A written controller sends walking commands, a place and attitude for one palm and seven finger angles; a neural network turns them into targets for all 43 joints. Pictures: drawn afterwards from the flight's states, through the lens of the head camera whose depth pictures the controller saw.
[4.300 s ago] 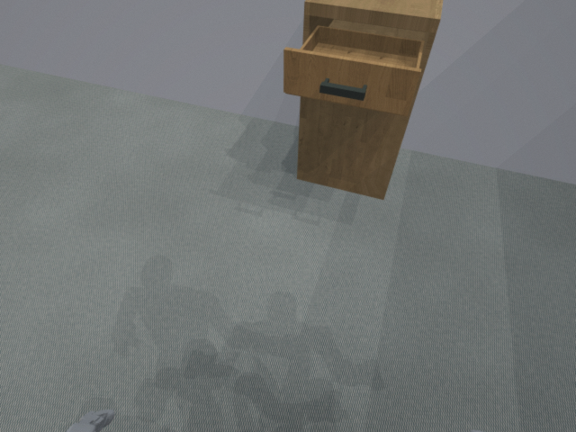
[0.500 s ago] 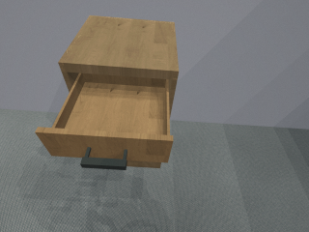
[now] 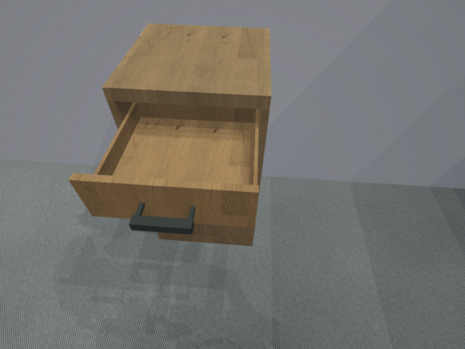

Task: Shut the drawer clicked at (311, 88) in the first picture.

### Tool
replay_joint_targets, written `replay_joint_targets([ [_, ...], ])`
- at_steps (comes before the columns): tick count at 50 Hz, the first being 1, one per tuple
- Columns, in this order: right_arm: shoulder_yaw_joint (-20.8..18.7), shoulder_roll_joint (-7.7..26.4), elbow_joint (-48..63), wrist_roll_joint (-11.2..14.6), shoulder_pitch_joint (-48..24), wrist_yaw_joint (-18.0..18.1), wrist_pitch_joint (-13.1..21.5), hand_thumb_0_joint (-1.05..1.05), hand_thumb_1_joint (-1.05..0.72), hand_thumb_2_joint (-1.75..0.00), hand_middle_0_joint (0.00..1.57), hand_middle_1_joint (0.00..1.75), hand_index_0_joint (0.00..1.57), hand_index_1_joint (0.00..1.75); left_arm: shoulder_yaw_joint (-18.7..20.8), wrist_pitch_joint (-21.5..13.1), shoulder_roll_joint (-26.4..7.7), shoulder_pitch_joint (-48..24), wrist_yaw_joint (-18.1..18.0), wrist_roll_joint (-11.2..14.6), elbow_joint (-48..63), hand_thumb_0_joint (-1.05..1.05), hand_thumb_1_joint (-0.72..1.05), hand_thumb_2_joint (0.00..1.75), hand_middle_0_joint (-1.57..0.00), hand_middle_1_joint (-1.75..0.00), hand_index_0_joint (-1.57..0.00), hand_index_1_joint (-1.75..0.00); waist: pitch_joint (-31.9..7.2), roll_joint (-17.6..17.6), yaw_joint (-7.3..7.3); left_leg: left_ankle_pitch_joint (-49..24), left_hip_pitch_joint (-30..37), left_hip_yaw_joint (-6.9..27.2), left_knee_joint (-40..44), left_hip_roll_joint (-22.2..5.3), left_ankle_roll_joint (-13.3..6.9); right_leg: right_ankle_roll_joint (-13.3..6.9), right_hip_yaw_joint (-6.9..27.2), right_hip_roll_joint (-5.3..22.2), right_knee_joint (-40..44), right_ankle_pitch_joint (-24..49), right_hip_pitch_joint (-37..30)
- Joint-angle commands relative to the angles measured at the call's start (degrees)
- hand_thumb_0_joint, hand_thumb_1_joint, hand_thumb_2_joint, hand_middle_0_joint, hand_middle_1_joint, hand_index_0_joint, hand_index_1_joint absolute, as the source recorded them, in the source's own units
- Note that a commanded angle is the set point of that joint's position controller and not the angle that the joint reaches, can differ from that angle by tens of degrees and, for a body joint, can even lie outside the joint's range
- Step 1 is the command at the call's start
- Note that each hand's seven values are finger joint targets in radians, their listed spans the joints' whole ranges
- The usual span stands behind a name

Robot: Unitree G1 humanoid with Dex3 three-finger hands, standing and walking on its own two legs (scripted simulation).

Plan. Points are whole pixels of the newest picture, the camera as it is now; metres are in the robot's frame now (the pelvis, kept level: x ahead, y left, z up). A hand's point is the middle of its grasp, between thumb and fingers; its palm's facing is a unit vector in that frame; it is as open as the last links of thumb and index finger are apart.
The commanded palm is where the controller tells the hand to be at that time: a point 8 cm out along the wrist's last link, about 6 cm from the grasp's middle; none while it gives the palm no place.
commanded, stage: come to a stop and stand still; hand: left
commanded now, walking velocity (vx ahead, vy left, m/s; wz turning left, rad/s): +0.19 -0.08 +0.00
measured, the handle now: (164, 216) +0.38 +0.19 -0.05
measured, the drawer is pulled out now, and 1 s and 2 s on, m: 0.29 0.29 0.29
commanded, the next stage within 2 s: look again from close up in 0.28 s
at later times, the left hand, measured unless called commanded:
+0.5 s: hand out of the picture -0.01 +0.16 -0.18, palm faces -0.03 -0.98 -0.22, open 7.3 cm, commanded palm none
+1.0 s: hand out of the picture -0.04 +0.15 -0.17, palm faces +0.04 -0.98 -0.18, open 7.3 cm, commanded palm none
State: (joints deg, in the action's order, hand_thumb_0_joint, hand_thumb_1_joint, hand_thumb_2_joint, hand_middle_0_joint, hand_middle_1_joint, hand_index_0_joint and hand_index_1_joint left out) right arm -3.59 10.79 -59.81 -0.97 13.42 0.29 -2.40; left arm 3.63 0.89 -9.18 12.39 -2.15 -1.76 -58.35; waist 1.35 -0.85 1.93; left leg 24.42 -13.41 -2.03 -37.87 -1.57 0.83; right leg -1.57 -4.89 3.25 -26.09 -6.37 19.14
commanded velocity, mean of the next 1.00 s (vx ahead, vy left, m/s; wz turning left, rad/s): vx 0.05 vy -0.03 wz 0.00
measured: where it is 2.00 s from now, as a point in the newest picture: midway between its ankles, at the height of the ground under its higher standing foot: outside the picture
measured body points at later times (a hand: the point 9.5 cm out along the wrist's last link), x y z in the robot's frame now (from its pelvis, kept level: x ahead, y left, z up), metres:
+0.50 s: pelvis -0.02 +0.00 -0.01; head +0.01 -0.03 +0.44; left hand -0.01 +0.22 -0.16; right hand -0.06 -0.21 -0.18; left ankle -0.03 +0.12 -0.73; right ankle -0.02 -0.10 -0.74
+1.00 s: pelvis -0.02 -0.01 +0.00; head -0.02 -0.02 +0.45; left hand -0.04 +0.20 -0.15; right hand -0.02 -0.23 -0.16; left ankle -0.02 +0.09 -0.74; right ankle -0.02 -0.10 -0.74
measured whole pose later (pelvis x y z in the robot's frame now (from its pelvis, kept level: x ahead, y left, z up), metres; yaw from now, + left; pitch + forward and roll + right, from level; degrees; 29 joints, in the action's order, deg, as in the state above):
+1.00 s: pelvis -0.02 -0.01 +0.00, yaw +0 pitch -2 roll +0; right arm 1.2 8.4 -64.6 -0.6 16.9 1.1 0.4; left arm -0.8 -1.7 -7.1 19.4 -2.1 -0.4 -64.4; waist 0.7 0.7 -0.4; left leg 13.4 -9.0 -3.8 -24.2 0.2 -1.1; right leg -2.5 -3.9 -0.7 -25.3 -14.0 9.6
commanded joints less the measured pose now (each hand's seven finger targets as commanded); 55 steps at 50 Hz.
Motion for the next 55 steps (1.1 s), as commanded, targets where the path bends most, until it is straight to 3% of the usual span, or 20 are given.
replay_joint_targets([
  [1, 0.59, 1.19, -1.9, -0.43, 14.94, 0.66, 1.69, 0.0, -0.9, -0.9, 0.2, 0.3, 0.2, 0.3, 1.06, 0.42, -7.74, 0.09, 0.13, 0.49, 2.41, 0.0, 0.9, 0.9, -0.2, -0.3, -0.2, -0.3, -0.59, -1.71, -4.52, -1.86, 11.51, 0.3, 19.75, 0.22, -1.51, -0.23, 9.61, 4.68, 8.46, -27.65, 7.57],
  [3, -0.08, 7.36, 0.73, -1.4, 11.13, 1.37, 2.16, 0.0, -0.9, -0.9, 0.2, 0.3, 0.2, 0.3, 0.38, 0.44, -3.05, -0.78, 0.79, 0.95, 3.82, 0.0, 0.9, 0.9, -0.2, -0.3, -0.2, -0.3, 7.19, 18.62, -4.27, 20.96, -2.0, 24.26, 36.25, -17.38, -8.29, 1.98, 0.65, -3.97, -16.1, -18.74, 13.63],
  [4, 0.13, 8.08, 2.2, -1.31, 6.47, 1.66, 2.22, 0.0, -0.9, -0.9, 0.2, 0.3, 0.2, 0.3, 0.9, 0.34, -4.12, -1.51, 1.22, 0.43, 3.77, 0.0, 0.9, 0.9, -0.2, -0.3, -0.2, -0.3, 10.09, 14.3, -3.18, 20.17, -9.28, 25.05, 38.01, -18.94, -10.39, 1.32, 5.77, -1.9, -23.89, -16.0, 12.23],
  [6, 0.9, 5.61, 2.63, -0.75, 2.26, 1.86, 3.23, 0.0, -0.9, -0.9, 0.2, 0.3, 0.2, 0.3, 1.21, 0.21, -4.75, 2.98, 1.83, -0.37, 1.54, 0.0, 0.9, 0.9, -0.2, -0.3, -0.2, -0.3, 9.18, 11.09, -0.12, 10.52, -7.93, 17.1, 34.4, -14.45, -8.94, 1.22, 6.97, -2.09, -31.5, -12.28, 12.05],
  [8, 1.16, 5.06, 2.34, -0.45, 3.55, 2.1, 3.96, 0.0, -0.9, -0.9, 0.2, 0.3, 0.2, 0.3, 0.86, -0.33, -3.77, 6.11, 2.19, -0.1, 0.04, 0.0, 0.9, 0.9, -0.2, -0.3, -0.2, -0.3, 6.77, 7.93, -0.31, 0.35, -1.97, 11.19, 30.94, -10.55, -8.09, 2.03, 5.32, -2.61, -34.3, -9.39, 13.07],
  [12, 1.09, 4.3, -0.48, -0.45, 10.42, 2.55, 4.4, 0.0, -0.9, -0.9, 0.2, 0.3, 0.2, 0.3, 0.08, -0.68, -3.56, 3.4, 1.9, 0.3, 0.63, 0.0, 0.9, 0.9, -0.2, -0.3, -0.2, -0.3, 4.75, 8.34, -3.38, -12.83, 7.39, 11.2, 27.5, -12.04, -9.57, 2.77, 4.25, -1.11, -28.56, -12.08, 15.45],
  [16, 1.01, 4.55, -2.09, -0.9, 11.34, 2.7, 4.04, 0.0, -0.9, -0.9, 0.2, 0.3, 0.2, 0.3, -0.89, -0.91, -2.14, 2.14, 1.6, 0.81, 0.85, 0.0, 0.9, 0.9, -0.2, -0.3, -0.2, -0.3, 2.65, 10.64, -4.39, -22.19, 6.65, 11.43, 23.92, -13.7, -10.87, 2.31, 2.82, -0.91, -13.8, -17.99, 5.59],
  [18, 0.94, 4.62, -2.7, -0.61, 10.48, 2.64, 3.68, 0.0, -0.9, -0.9, 0.2, 0.3, 0.2, 0.3, -0.93, -1.31, -1.3, 6.54, 1.23, 0.98, -1.1, 0.0, 0.9, 0.9, -0.2, -0.3, -0.2, -0.3, 0.7, 8.75, -2.25, -23.46, 3.63, 10.45, 19.86, -12.39, -9.62, 2.0, 2.54, -2.04, -4.99, -12.55, -3.22],
  [19, 0.82, 7.4, 0.85, 0.57, -0.8, 1.41, 4.81, 0.0, -0.9, -0.9, 0.2, 0.3, 0.2, 0.3, -1.98, -2.38, -4.35, 14.74, -1.09, 0.61, -6.82, 0.0, 0.9, 0.9, -0.2, -0.3, -0.2, -0.3, 3.41, 7.71, 3.77, -20.23, -7.29, 1.85, 6.09, -10.01, -4.24, -0.37, 8.74, 3.44, -1.47, -1.36, -8.31],
  [20, 2.38, 2.07, 2.44, 0.63, -0.28, 0.83, 4.89, 0.0, -0.9, -0.9, 0.2, 0.3, 0.2, 0.3, -1.37, -3.6, -8.33, 19.46, -0.59, -0.02, -6.71, 0.0, 0.9, 0.9, -0.2, -0.3, -0.2, -0.3, 2.75, -5.82, 3.45, -11.36, -10.33, -0.89, -2.2, -0.77, -0.87, -0.91, 15.51, 7.2, 7.58, 16.33, -13.34],
  [21, 2.86, -1.38, 2.89, 0.08, 6.27, 0.79, 3.95, 0.0, -0.9, -0.9, 0.2, 0.3, 0.2, 0.3, -2.01, -3.97, -7.97, 14.98, -0.16, 0.68, -4.76, 0.0, 0.9, 0.9, -0.2, -0.3, -0.2, -0.3, -1.77, -10.75, -2.18, 3.37, -8.67, 0.35, -4.16, -1.08, -0.66, -4.16, 18.58, 13.49, 8.12, 18.58, -11.61],
  [23, 2.66, -2.0, 0.95, -0.07, 8.32, 0.03, 3.02, 0.0, -0.9, -0.9, 0.2, 0.3, 0.2, 0.3, -3.11, -3.93, -6.69, 9.55, -0.35, 0.26, -2.45, 0.0, 0.9, 0.9, -0.2, -0.3, -0.2, -0.3, -4.45, -5.8, -3.42, 1.72, -5.59, -1.9, -7.21, 0.88, 0.02, -6.12, 12.11, 9.57, 7.14, 17.29, -11.44],
  [24, 2.85, -1.18, 0.4, 0.12, 9.34, 0.24, 2.79, 0.0, -0.9, -0.9, 0.2, 0.3, 0.2, 0.3, -2.08, -4.25, -6.36, 9.04, -0.9, 0.55, -2.53, 0.0, 0.9, 0.9, -0.2, -0.3, -0.2, -0.3, -8.0, -16.21, -3.82, 2.13, -5.22, -0.33, -6.55, -0.14, -0.32, -6.41, 13.2, 8.92, 5.3, 21.47, -13.7],
  [26, 2.71, -0.38, 0.38, 0.17, 9.02, 0.45, 2.96, 0.0, -0.9, -0.9, 0.2, 0.3, 0.2, 0.3, -2.31, -3.67, -5.09, 6.03, -1.42, 0.91, -1.69, 0.0, 0.9, 0.9, -0.2, -0.3, -0.2, -0.3, -5.01, -14.85, -4.16, -1.01, -3.46, -1.28, -1.31, -0.62, -0.72, -7.05, 10.66, 8.21, 3.72, 18.8, -11.74],
  [29, 3.25, -0.6, -2.13, -0.01, 10.14, 0.86, 3.61, 0.0, -0.9, -0.9, 0.2, 0.3, 0.2, 0.3, -2.75, -2.62, -4.08, 5.05, -0.98, 1.38, -1.72, 0.0, 0.9, 0.9, -0.2, -0.3, -0.2, -0.3, 1.03, 4.31, -4.32, -12.62, 4.85, 1.55, 13.41, -1.95, -0.85, -3.71, 9.67, 3.88, 0.26, -2.36, -2.4],
  [31, 3.29, 1.84, -1.15, -0.19, 7.72, 1.09, 3.57, 0.0, -0.9, -0.9, 0.2, 0.3, 0.2, 0.3, -3.13, -2.06, -2.62, 7.41, -0.79, 1.17, -2.03, 0.0, 0.9, 0.9, -0.2, -0.3, -0.2, -0.3, 6.23, 12.16, -2.17, -13.97, -3.97, 8.09, 17.8, -7.52, -3.93, -1.65, 6.73, 0.15, 1.15, -9.82, -4.43],
  [34, 3.57, 1.06, -0.44, 0.16, 5.32, 1.05, 3.3, 0.0, -0.9, -0.9, 0.2, 0.3, 0.2, 0.3, -3.63, -2.53, -3.15, 9.25, -0.38, 0.85, -3.3, 0.0, 0.9, 0.9, -0.2, -0.3, -0.2, -0.3, 9.8, 5.64, -1.76, -6.88, -5.93, 6.29, 18.61, -4.21, -2.91, -1.96, 8.8, 1.33, 4.43, -8.19, -4.19],
  [37, 3.68, 1.2, -1.48, 0.26, 7.26, 1.25, 3.6, 0.0, -0.9, -0.9, 0.2, 0.3, 0.2, 0.3, -3.79, -3.05, -3.43, 9.32, -0.29, 1.16, -3.62, 0.0, 0.9, 0.9, -0.2, -0.3, -0.2, -0.3, 5.24, 0.75, -2.6, -14.2, 0.25, 4.71, 16.82, -3.73, -2.61, -1.7, 9.2, 2.51, 5.8, -3.63, -5.16],
  [47, 4.05, 2.21, -3.18, 0.35, 6.48, 1.29, 3.76, 0.0, -0.9, -0.9, 0.2, 0.3, 0.2, 0.3, -3.75, -3.24, -3.73, 9.97, -0.29, 1.28, -3.88, 0.0, 0.9, 0.9, -0.2, -0.3, -0.2, -0.3, 2.76, 0.97, -2.52, -14.85, 2.38, 4.1, 18.38, -3.58, -2.36, -1.43, 8.96, 3.28, 6.87, -1.57, -7.7],
  [55, 3.57, 0.72, -3.61, -0.41, 8.24, 0.67, 2.77, 0.0, -0.9, -0.9, 0.2, 0.3, 0.2, 0.3, -1.88, -2.48, -5.23, 12.65, 0.17, 0.8, -3.59, 0.0, 0.9, 0.9, -0.2, -0.3, -0.2, -0.3, 7.82, -4.87, -2.16, -0.39, -4.14, -0.1, 11.04, 0.23, -2.59, -4.81, 14.76, 5.92, 12.47, -30.37, -2.79],
])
